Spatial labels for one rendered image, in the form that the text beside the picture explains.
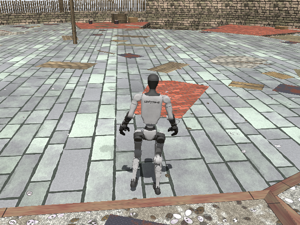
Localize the robot left upper arm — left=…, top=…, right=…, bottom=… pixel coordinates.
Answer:
left=127, top=94, right=143, bottom=119

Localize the robot right hand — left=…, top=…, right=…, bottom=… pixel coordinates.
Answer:
left=168, top=127, right=178, bottom=136

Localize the right robot thigh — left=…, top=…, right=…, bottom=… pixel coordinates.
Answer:
left=153, top=132, right=165, bottom=165

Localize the robot left hand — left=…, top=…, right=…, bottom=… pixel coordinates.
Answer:
left=119, top=125, right=130, bottom=135

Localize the left robot thigh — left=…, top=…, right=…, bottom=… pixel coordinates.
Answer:
left=134, top=130, right=143, bottom=158

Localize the robot right upper arm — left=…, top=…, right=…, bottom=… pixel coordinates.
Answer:
left=162, top=95, right=173, bottom=120

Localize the left robot forearm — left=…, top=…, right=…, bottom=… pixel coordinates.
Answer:
left=121, top=111, right=131, bottom=128

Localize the robot thigh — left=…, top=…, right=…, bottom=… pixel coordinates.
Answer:
left=134, top=130, right=143, bottom=158
left=153, top=132, right=165, bottom=165

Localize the right robot forearm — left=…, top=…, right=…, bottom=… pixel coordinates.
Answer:
left=169, top=114, right=177, bottom=129

